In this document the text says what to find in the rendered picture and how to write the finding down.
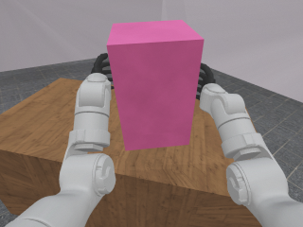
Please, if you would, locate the robot left upper arm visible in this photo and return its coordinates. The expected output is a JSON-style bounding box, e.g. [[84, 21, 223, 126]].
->
[[5, 153, 116, 227]]

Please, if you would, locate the carton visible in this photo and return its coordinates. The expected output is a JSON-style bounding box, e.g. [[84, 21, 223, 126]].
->
[[106, 20, 205, 151]]

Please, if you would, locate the right robot hand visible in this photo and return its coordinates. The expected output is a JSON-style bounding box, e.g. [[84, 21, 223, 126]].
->
[[196, 63, 216, 100]]

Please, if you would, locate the robot right upper arm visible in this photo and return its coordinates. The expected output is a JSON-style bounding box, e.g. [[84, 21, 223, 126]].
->
[[225, 156, 303, 227]]

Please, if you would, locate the pedestal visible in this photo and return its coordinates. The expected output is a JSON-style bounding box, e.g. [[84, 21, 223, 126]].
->
[[0, 78, 262, 227]]

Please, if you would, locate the left robot hand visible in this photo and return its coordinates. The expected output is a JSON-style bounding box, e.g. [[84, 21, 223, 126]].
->
[[91, 53, 115, 90]]

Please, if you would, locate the left robot forearm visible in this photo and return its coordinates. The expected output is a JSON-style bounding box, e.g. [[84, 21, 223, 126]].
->
[[59, 73, 112, 186]]

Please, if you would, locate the right robot forearm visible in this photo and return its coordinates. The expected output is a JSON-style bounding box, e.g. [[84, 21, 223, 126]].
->
[[199, 83, 289, 193]]

